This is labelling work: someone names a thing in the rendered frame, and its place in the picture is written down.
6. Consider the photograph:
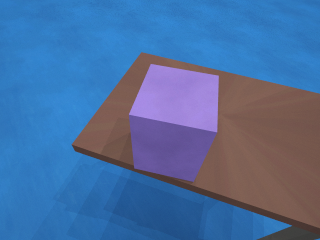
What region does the carton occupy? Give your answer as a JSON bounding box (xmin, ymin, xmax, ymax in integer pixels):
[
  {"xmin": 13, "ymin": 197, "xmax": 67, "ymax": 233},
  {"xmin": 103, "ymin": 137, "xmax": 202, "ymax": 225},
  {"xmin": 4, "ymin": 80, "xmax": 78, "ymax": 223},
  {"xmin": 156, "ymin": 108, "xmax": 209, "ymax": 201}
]
[{"xmin": 129, "ymin": 64, "xmax": 219, "ymax": 182}]

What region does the table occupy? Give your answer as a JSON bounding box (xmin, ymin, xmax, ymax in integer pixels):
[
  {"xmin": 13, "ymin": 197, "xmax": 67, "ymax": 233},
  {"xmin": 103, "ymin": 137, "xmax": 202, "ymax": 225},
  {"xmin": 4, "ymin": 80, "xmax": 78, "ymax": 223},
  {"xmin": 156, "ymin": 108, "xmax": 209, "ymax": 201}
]
[{"xmin": 72, "ymin": 52, "xmax": 320, "ymax": 240}]

